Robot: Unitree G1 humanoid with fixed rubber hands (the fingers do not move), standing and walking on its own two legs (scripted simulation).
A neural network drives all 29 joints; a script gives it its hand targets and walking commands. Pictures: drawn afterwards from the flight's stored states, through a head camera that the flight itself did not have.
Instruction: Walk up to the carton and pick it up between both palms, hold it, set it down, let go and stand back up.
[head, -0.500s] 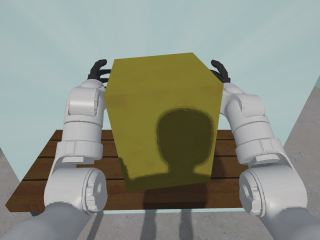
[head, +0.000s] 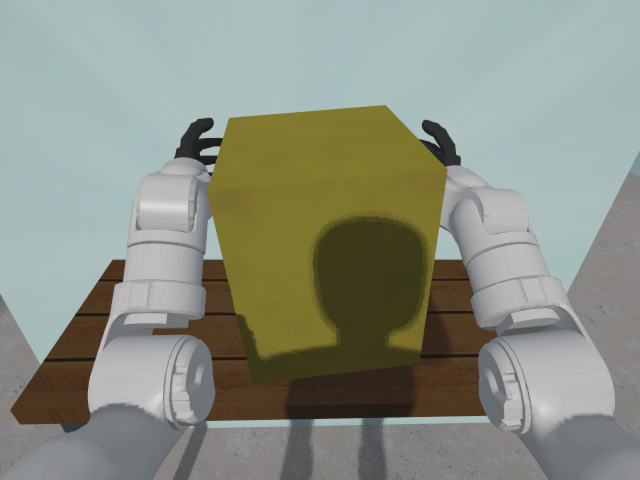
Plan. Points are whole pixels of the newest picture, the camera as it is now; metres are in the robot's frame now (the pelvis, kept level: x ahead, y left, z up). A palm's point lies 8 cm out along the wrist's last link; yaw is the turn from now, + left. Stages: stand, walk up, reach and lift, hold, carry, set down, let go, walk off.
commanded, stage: hold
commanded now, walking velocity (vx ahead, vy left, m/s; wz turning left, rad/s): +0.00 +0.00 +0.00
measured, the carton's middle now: (322, 238) +0.36 -0.02 +0.22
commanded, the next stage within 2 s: none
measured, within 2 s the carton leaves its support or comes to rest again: neither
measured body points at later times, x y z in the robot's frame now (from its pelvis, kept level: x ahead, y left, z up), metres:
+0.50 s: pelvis +0.00 +0.00 +0.00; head -0.09 +0.01 +0.44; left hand +0.39 +0.14 +0.29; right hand +0.38 -0.16 +0.29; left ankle +0.03 +0.11 -0.75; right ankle +0.03 -0.14 -0.75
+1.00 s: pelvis +0.00 +0.00 +0.00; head -0.09 +0.01 +0.44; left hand +0.39 +0.14 +0.29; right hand +0.38 -0.16 +0.29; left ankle +0.03 +0.11 -0.75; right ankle +0.03 -0.14 -0.75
